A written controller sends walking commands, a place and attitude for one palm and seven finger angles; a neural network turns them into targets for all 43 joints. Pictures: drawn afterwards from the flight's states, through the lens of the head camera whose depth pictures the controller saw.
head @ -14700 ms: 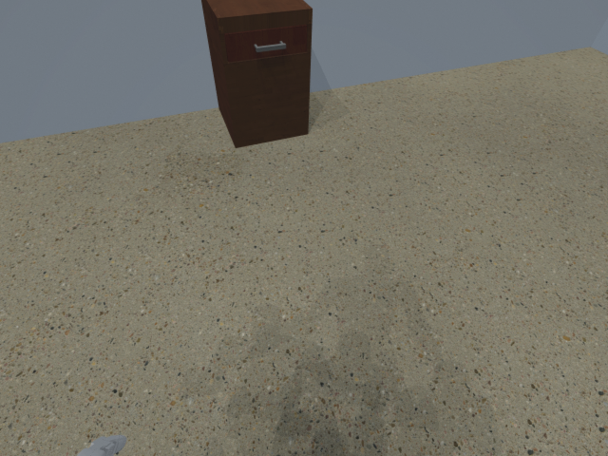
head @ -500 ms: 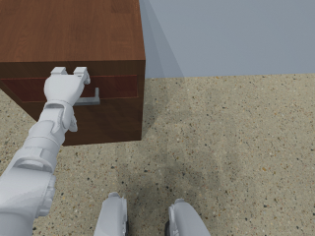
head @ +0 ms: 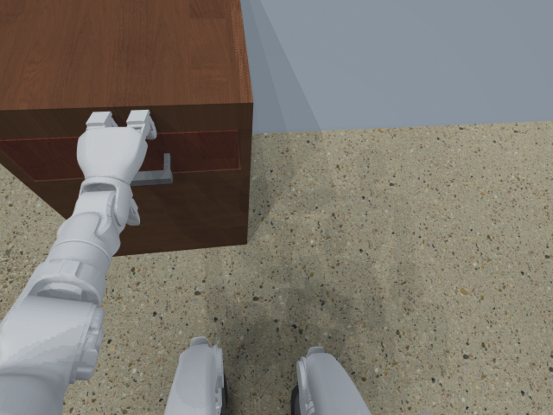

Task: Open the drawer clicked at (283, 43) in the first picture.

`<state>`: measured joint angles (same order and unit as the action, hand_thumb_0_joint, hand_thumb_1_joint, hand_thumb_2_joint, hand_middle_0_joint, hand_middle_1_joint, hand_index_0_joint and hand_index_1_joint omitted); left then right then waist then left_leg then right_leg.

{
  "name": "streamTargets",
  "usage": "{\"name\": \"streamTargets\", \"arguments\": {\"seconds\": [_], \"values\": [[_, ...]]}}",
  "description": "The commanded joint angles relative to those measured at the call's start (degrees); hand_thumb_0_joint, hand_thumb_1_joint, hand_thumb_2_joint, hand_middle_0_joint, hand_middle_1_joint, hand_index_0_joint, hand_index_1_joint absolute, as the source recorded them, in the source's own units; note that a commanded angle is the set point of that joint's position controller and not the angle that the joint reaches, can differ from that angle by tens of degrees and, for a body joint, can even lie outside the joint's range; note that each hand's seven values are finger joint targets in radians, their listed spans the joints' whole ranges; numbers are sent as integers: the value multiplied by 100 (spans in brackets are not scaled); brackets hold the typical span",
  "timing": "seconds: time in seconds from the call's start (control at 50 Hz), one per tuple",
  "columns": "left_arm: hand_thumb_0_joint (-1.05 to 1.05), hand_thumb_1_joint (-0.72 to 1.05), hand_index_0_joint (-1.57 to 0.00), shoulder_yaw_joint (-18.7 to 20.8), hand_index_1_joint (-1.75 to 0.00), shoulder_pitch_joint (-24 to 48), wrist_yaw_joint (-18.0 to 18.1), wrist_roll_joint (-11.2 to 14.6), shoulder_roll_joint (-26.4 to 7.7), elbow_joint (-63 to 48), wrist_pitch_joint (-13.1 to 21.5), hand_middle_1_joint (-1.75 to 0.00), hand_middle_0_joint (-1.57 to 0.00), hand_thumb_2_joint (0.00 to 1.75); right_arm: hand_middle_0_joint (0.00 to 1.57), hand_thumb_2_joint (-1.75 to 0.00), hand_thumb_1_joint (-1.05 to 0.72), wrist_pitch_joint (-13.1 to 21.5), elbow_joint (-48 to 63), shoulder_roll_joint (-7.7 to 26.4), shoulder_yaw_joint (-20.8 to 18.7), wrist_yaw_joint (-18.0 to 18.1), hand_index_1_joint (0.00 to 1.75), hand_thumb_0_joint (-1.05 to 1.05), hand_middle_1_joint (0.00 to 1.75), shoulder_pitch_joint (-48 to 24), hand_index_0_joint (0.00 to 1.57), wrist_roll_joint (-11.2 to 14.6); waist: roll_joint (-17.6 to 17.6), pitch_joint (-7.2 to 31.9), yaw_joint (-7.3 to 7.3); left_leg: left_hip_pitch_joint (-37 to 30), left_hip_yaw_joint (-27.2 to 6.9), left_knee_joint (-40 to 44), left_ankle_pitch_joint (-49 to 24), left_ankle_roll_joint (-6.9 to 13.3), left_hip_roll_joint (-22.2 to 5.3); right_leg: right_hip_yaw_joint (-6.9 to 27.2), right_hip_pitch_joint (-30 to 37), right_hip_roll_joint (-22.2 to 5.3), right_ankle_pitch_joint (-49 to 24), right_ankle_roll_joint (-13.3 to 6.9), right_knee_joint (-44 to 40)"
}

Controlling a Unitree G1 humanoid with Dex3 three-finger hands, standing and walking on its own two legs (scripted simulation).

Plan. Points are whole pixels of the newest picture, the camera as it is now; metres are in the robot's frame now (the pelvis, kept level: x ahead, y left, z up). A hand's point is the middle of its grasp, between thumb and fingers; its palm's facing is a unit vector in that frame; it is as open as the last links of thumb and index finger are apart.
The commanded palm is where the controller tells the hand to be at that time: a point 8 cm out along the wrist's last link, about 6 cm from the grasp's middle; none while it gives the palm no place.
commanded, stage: move the hooked fingers above the handle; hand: left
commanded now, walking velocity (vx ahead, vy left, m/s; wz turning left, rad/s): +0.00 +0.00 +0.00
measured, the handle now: (131, 170) +0.53 +0.24 -0.10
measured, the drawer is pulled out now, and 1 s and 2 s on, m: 0.00 0.00 0.00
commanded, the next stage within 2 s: none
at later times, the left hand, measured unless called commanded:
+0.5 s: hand (125, 171) +0.48 +0.22 -0.03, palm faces +0.05 -0.04 -1.00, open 13.8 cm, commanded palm +0.46 +0.22 +0.01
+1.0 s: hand (116, 178) +0.48 +0.24 -0.04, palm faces +0.03 -0.05 -1.00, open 13.8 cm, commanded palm +0.46 +0.23 +0.01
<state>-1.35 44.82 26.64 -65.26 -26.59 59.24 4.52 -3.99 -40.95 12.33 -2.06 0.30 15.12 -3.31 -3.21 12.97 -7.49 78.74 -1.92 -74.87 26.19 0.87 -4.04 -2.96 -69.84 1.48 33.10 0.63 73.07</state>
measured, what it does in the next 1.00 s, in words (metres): stands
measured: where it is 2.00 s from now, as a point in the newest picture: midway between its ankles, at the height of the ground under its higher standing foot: outside the picture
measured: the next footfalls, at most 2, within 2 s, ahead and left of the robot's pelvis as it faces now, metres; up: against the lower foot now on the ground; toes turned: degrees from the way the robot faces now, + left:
none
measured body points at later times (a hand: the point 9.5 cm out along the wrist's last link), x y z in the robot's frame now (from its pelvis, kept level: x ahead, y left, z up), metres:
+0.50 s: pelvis -0.01 +0.00 -0.01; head +0.14 +0.02 +0.42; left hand +0.48 +0.22 +0.02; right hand +0.04 -0.27 -0.13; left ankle +0.06 +0.11 -0.61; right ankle +0.01 -0.14 -0.61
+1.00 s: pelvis +0.00 +0.00 -0.01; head +0.16 +0.02 +0.41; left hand +0.47 +0.24 +0.01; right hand +0.04 -0.28 -0.14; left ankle +0.06 +0.11 -0.61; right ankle +0.01 -0.14 -0.61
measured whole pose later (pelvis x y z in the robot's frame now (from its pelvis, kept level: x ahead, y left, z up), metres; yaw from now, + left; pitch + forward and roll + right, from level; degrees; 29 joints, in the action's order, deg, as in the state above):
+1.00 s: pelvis +0.00 +0.00 -0.01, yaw -1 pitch +31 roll -5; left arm 4.1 42.3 31.0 -66.1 -28.7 59.0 5.4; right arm -5.1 -40.5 13.6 -2.7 -0.9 14.9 -3.4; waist -3.7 11.9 -7.0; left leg 81.1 -1.5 -77.1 27.1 0.7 -4.7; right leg -2.3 -72.7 2.1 33.9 0.6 75.7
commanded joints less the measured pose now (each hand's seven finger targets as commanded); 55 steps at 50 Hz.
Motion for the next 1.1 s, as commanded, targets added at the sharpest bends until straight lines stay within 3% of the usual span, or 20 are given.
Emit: {"name": "streamTargets", "arguments": {"seconds": [0.0,0.1,0.2,0.3,0.36,0.44,0.48,0.5,0.52,0.58,0.64,0.7,0.78,0.8,0.86,0.94,1.0,1.02,1.06,1.08], "values": [[0,-50,-30,891,-120,1302,394,-55,-1660,-153,-397,-120,-30,30,20,-90,-90,-129,489,1107,-268,-28,30,0,30,830,20,-12,-554,2161,155,-2802,58,703,-1343,159,213,-177,168,245,-1234,-351,-896],[0,-50,-30,866,-120,1344,344,-93,-1809,-474,-608,-120,-30,30,20,-90,-90,-251,694,1141,-268,-27,30,0,30,798,20,47,-141,2509,134,-2744,140,716,-1374,197,221,-98,735,251,-1492,-261,-972],[0,-50,-30,534,-120,1969,70,126,-1401,-1959,147,-120,-30,30,20,-90,-90,-99,562,1077,-435,86,30,0,30,774,20,32,-669,3374,2,-3716,3,714,-1471,177,145,-39,544,245,-1396,-260,-988],[0,-50,-30,238,-120,2245,291,14,-1009,-1892,425,-120,-30,30,20,-90,-90,25,229,1060,-506,133,30,0,30,879,20,-16,-697,2719,-242,-3738,-150,733,-1138,148,133,-143,-201,232,-1059,-289,-981],[0,-50,-30,391,-120,2229,592,-64,-1134,-1244,160,-120,-30,30,20,-90,-90,32,177,1071,-454,85,30,0,30,877,20,-27,-626,2310,-222,-3275,-154,743,-816,137,181,-183,-319,226,-862,-323,-972],[0,-50,-30,712,-120,1998,782,-82,-1522,-356,-452,-120,-30,30,20,-90,-90,-29,309,1132,-342,-26,30,0,30,828,20,-12,-554,2233,-86,-2930,-33,748,-912,146,221,-179,-61,224,-955,-309,-970],[0,-50,-30,851,-120,1744,643,-39,-1733,-199,-713,-120,-30,30,20,-90,-90,-81,429,1168,-287,-64,30,0,30,798,20,-3,-642,2515,99,-2996,17,765,-1217,135,233,-160,293,236,-1187,-318,-935],[0,-50,-30,722,-120,1771,544,-71,-1656,-229,-787,-120,-30,30,20,-90,-90,-109,489,1161,-283,-71,30,0,30,802,20,24,-716,2647,63,-3095,59,754,-1294,131,223,-152,311,248,-1253,-305,-937],[0,-50,-30,601,-120,1773,461,-17,-1538,-247,-851,-120,-30,30,20,-90,-90,-129,513,1157,-290,-68,30,0,30,832,20,42,-504,2644,11,-3046,77,766,-1274,160,234,-149,490,259,-1310,-285,-1022],[0,-50,-30,644,-120,1684,206,51,-1721,-115,-929,-120,-30,30,20,-90,-90,-179,554,1168,-239,-16,30,0,30,845,20,97,-78,2456,-24,-2728,135,787,-1078,219,252,-77,787,256,-1338,-219,-1124],[0,-50,-30,629,-120,1887,-106,173,-1822,-640,-527,-120,-30,30,20,-90,-90,-92,606,1140,-239,78,30,0,30,795,20,112,4,2594,-80,-2562,204,686,-809,269,242,54,941,231,-1223,-179,-1188],[0,-50,-30,522,-120,2068,-286,167,-1641,-1493,199,-120,-30,30,20,-90,-90,15,499,1069,-329,162,30,0,30,808,20,70,-437,2983,-68,-3042,122,604,-1039,247,191,65,661,241,-1289,-233,-1049],[0,-50,-30,451,-120,1895,-65,71,-1312,-1858,689,-120,-30,30,20,-90,-90,79,316,1002,-437,149,30,0,30,819,20,-3,-834,2784,-54,-3425,22,540,-1438,196,143,-20,91,254,-1333,-310,-933],[0,-50,-30,668,-120,1797,87,13,-1518,-1795,712,-120,-30,30,20,-90,-90,52,271,1033,-443,139,30,0,30,868,20,-16,-781,2749,-6,-3351,10,516,-1503,174,137,-61,63,264,-1352,-315,-871],[0,-50,-30,871,-120,1617,496,-10,-1586,-1252,451,-120,-30,30,20,-90,-90,-17,270,1045,-420,54,30,0,30,862,20,-24,-533,2407,3,-2875,26,480,-1343,172,179,-98,68,272,-1264,-311,-869],[0,-50,-30,986,-120,1644,797,-66,-1779,-818,-117,-120,-30,30,20,-90,-90,-88,355,1132,-386,-69,30,0,30,849,20,-12,-525,2565,57,-2855,52,538,-1436,159,209,-129,229,263,-1379,-286,-838],[0,-50,-30,821,-120,1700,623,-55,-1691,-833,-416,-120,-30,30,20,-90,-90,-126,409,1161,-390,-102,30,0,30,883,20,12,-633,3084,81,-3284,47,591,-1705,139,206,-135,428,275,-1608,-273,-828],[0,-50,-30,599,-120,1793,506,24,-1446,-917,-470,-120,-30,30,20,-90,-90,-127,414,1141,-399,-104,30,0,30,878,20,16,-633,3114,6,-3406,44,611,-1700,148,201,-135,494,284,-1641,-270,-911],[0,-50,-30,663,-120,1870,344,83,-1600,-1067,-456,-120,-30,30,20,-90,-90,-147,380,1157,-419,-70,30,0,30,939,20,36,-577,3199,1,-3539,54,664,-1748,160,196,-108,670,271,-1748,-248,-995],[0,-50,-30,614,-120,1787,248,141,-1463,-1030,-485,-120,-30,30,20,-90,-90,-159,386,1148,-417,-54,30,0,30,947,20,37,-498,3203,-26,-3652,10,689,-1857,169,191,-121,645,281,-1819,-248,-998]]}}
